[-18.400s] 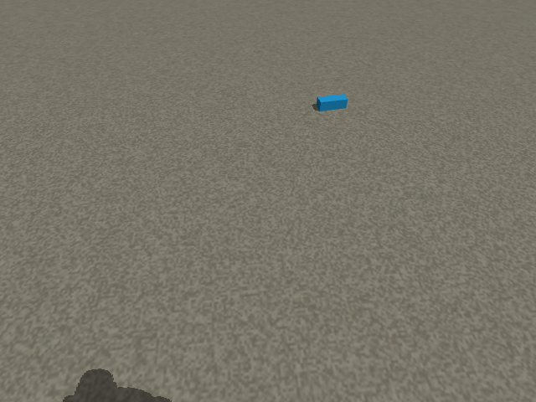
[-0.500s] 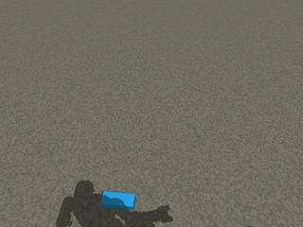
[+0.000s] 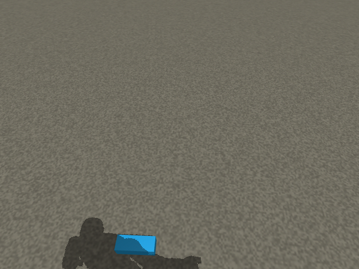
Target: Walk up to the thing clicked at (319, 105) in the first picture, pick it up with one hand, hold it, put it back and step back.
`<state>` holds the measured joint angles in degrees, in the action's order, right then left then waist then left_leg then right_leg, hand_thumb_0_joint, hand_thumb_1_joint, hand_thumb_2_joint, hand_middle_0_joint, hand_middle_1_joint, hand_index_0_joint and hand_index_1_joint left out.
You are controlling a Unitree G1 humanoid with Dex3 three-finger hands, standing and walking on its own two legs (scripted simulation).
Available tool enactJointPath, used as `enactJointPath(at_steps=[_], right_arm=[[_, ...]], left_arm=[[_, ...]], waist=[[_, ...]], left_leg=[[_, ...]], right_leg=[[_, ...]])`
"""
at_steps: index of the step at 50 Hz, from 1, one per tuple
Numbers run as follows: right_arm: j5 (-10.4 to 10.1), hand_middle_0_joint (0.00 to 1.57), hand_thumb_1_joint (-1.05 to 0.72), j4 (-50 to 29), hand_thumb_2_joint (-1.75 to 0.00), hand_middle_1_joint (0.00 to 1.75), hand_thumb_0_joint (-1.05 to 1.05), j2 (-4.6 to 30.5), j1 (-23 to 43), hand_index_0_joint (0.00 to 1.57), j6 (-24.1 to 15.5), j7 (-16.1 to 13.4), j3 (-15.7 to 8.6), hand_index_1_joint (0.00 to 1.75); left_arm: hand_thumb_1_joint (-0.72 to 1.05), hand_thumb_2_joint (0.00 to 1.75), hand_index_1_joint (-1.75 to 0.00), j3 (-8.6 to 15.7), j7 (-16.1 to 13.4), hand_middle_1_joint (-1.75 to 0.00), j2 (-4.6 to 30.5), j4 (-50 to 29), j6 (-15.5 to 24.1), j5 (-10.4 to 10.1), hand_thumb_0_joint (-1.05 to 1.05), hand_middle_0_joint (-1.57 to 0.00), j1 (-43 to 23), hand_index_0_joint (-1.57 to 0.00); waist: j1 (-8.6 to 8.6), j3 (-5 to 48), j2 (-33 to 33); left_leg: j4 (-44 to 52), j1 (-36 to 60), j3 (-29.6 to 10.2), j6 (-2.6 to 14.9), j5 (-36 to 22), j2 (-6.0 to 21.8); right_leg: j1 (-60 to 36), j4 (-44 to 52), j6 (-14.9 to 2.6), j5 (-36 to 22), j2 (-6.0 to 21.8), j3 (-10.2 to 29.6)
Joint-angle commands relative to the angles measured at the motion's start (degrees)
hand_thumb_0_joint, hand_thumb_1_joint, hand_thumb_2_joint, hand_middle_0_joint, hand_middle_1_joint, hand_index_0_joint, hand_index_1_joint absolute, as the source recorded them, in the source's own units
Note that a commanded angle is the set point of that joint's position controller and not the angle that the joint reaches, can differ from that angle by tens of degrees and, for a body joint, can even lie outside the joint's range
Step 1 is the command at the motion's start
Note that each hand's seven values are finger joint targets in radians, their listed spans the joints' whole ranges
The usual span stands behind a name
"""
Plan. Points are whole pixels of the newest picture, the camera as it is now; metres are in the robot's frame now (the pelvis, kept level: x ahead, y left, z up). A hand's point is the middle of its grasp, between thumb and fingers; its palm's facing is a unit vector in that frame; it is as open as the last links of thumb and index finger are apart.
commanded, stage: stand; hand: left
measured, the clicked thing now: (136, 245) +0.39 +0.24 -0.75
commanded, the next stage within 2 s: none
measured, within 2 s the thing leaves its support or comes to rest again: neither
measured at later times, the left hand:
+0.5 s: hand out of the picture +0.09 +0.25 -0.16, palm faces -0.03 -0.94 -0.34, open 7.4 cm
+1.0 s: hand out of the picture +0.09 +0.25 -0.16, palm faces -0.02 -0.94 -0.34, open 7.4 cm
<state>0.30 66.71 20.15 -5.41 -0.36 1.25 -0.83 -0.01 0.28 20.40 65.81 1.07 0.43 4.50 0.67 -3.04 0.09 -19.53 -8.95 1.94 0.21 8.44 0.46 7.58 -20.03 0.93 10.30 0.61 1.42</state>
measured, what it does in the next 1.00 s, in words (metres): stands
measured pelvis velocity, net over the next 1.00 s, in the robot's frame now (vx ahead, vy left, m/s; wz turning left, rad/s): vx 0.02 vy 0.00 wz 0.01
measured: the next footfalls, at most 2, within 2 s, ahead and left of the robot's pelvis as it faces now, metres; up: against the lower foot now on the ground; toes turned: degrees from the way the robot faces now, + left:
none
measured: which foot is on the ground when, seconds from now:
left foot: down 0.00-1.00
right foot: down 0.00-1.00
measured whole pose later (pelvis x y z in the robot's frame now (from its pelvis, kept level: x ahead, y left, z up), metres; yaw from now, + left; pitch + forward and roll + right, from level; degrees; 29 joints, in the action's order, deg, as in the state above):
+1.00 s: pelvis +0.02 +0.00 +0.00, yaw +1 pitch -2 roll +0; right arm 0.3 65.6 19.9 -5.1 -0.5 0.8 -0.3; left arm -0.2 0.2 20.3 64.8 0.6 0.7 6.6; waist 0.3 -2.6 0.1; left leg -17.8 -6.6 1.3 0.0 8.9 0.5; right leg 4.6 -17.6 0.8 10.6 0.6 0.8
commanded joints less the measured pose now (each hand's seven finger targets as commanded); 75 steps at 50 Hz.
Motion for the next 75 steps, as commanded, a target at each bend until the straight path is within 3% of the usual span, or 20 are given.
enactJointPath(at_steps=[1, 4, 12, 14, 15, 22, 25, 27, 32, 38, 41, 50, 56, 75], right_arm=[[0.3, 0.2, -0.9, -4.2, -0.9, 0.3, 0.0, 12.4, 4.3, 0.2, -1.8, -1.1, -1.8, 0.3], [0.3, 0.2, -0.9, -3.8, -0.9, 0.3, 0.0, 12.1, 3.1, 0.2, -1.8, -1.2, -1.7, 0.3], [0.2, 0.2, -0.9, -4.1, -0.9, 0.3, 0.0, 12.4, 3.8, 0.2, -1.8, -1.3, -1.8, 0.3], [0.1, 0.2, -0.9, -4.1, -0.9, 0.3, 0.0, 12.4, 3.7, 0.2, -1.7, -1.3, -1.9, 0.3], [0.2, 0.2, -0.9, -4.3, -0.9, 0.3, 0.0, 12.4, 4.0, 0.2, -1.8, -1.3, -1.9, 0.3], [0.2, 0.2, -0.9, -4.4, -0.9, 0.3, 0.0, 12.1, 3.6, 0.2, -1.6, -1.4, -1.7, 0.3], [0.1, 0.2, -0.9, -4.7, -0.9, 0.3, 0.0, 11.9, 4.1, 0.2, -1.7, -1.4, -1.7, 0.3], [0.1, 0.2, -0.9, -4.7, -0.9, 0.3, 0.0, 12.3, 4.5, 0.2, -1.6, -1.5, -1.7, 0.3], [0.1, 0.2, -0.9, -4.8, -0.9, 0.3, 0.0, 12.4, 4.2, 0.2, -1.5, -1.5, -1.7, 0.3], [0.0, 0.2, -0.9, -4.8, -0.9, 0.3, 0.0, 12.2, 4.1, 0.2, -1.4, -1.5, -1.5, 0.3], [0.1, 0.2, -0.9, -4.9, -0.9, 0.3, 0.0, 11.8, 3.8, 0.2, -1.3, -1.5, -1.4, 0.3], [0.1, 0.2, -0.9, -4.7, -0.9, 0.3, 0.0, 12.3, 3.3, 0.2, -1.5, -1.4, -1.4, 0.3], [0.1, 0.2, -0.9, -4.9, -0.9, 0.3, 0.0, 12.3, 2.9, 0.2, -1.4, -1.4, -1.4, 0.3], [0.1, 0.2, -0.9, -5.0, -0.9, 0.3, 0.0, 12.3, 2.5, 0.2, -1.3, -1.5, -1.3, 0.3]], left_arm=[[0.9, 0.9, -0.3, 2.3, -0.5, -0.3, 12.0, -3.1, 1.1, -0.1, 0.0, -0.2, -1.5, -0.2], [0.9, 0.9, -0.3, 2.2, -0.5, -0.3, 12.2, -3.5, 1.1, -0.1, 0.0, -0.2, -2.3, -0.2], [0.9, 0.9, -0.3, 2.3, -0.5, -0.3, 11.9, -3.7, 1.0, -0.1, 0.0, -0.2, -1.3, -0.2], [0.9, 0.9, -0.3, 2.3, -0.6, -0.3, 11.8, -3.7, 1.0, 0.0, 0.0, -0.2, -1.4, -0.2], [0.9, 0.9, -0.3, 2.2, -0.6, -0.3, 11.8, -4.0, 1.1, 0.0, 0.0, -0.2, -1.5, -0.2], [0.9, 0.9, -0.3, 2.3, -0.6, -0.3, 11.6, -4.2, 0.9, 0.0, 0.0, -0.2, -1.1, -0.2], [0.9, 0.9, -0.3, 2.3, -0.7, -0.3, 11.8, -4.3, 1.0, 0.0, 0.0, -0.2, -0.9, -0.2], [0.9, 0.9, -0.3, 2.2, -0.7, -0.3, 11.5, -4.0, 0.9, 0.0, 0.0, -0.2, -0.2, -0.2], [0.9, 0.9, -0.3, 2.3, -0.7, -0.3, 11.8, -4.4, 0.9, 0.1, 0.0, -0.2, -0.4, -0.2], [0.9, 0.9, -0.3, 2.2, -0.8, -0.3, 11.8, -4.2, 0.8, -0.1, 0.0, -0.2, -0.2, -0.2], [0.9, 0.9, -0.3, 2.4, -0.8, -0.3, 12.2, -4.4, 0.7, 0.1, 0.0, -0.2, -0.4, -0.2], [0.9, 0.9, -0.3, 2.2, -0.6, -0.3, 11.8, -4.4, 0.7, 0.0, 0.0, -0.2, 0.5, -0.2], [0.9, 0.9, -0.3, 2.2, -0.7, -0.3, 11.9, -4.8, 0.9, 0.1, 0.0, -0.2, -0.1, -0.2], [0.9, 0.9, -0.3, 2.2, -0.8, -0.3, 12.1, -4.8, 0.7, 0.1, 0.0, -0.2, 0.8, -0.2]], waist=[[-0.88, 5.6, -0.4], [-0.21, 4.9, -0.2], [-0.53, 4.6, 0.0], [-0.25, 4.2, 0.0], [-0.22, 5.5, -0.2], [-0.18, 4.4, -0.8], [-0.2, 5.6, 0.0], [-0.47, 4.8, -0.6], [-0.31, 6.0, -0.2], [-0.45, 4.4, 0.1], [-0.29, 3.3, 0.5], [-0.61, 2.7, -0.6], [-0.36, 4.6, -0.1], [-0.55, 3.6, -0.2]], left_leg=[[3.9, 2.6, -7.3, 0.74, -4.2, 7.1], [4.1, 2.4, -7.1, 0.62, -4.8, 7.3], [4.3, 3.3, -7.0, 0.64, -6.0, 7.4], [4.4, 4.0, -6.8, 0.68, -3.7, 7.2], [3.6, 5.1, -6.6, 0.72, -6.8, 7.3], [4.3, 4.0, -6.4, 0.65, -5.4, 7.1], [3.6, 5.5, -6.5, 0.67, -9.4, 7.4], [3.6, 5.5, -6.5, 0.84, -7.0, 7.3], [3.0, 6.4, -6.1, 0.91, -9.2, 7.4], [3.5, 5.4, -6.5, 0.83, -8.0, 7.4], [4.3, 4.3, -6.5, 0.65, -4.7, 7.0], [4.7, 3.7, -6.7, 0.78, -2.9, 6.9], [3.7, 4.8, -6.7, 1.01, -6.8, 7.1], [3.8, 4.6, -6.7, 0.98, -5.8, 7.0]], right_leg=[[-0.6, 3.6, -1.64, -4.6, 6.4, 5.0], [-0.8, 3.7, -1.54, -5.4, 6.7, 5.1], [-1.0, 4.0, -1.37, -6.3, 6.6, 4.6], [0.4, 4.8, -1.32, -4.5, 6.5, 4.7], [-0.4, 4.6, -1.46, -7.1, 6.8, 4.7], [-0.8, 4.8, -1.48, -6.4, 6.6, 4.5], [-1.2, 4.2, -1.5, -9.3, 6.7, 4.1], [-0.7, 5.0, -1.33, -7.5, 6.6, 4.3], [-1.6, 4.6, -1.49, -9.9, 6.9, 4.3], [-1.0, 5.1, -1.5, -7.8, 6.8, 4.2], [-0.4, 5.5, -1.5, -4.9, 6.6, 4.1], [-0.1, 6.0, -1.63, -3.5, 6.5, 4.2], [-1.1, 5.3, -1.6, -7.2, 6.8, 4.2], [-0.8, 5.6, -1.67, -6.1, 6.7, 4.1]])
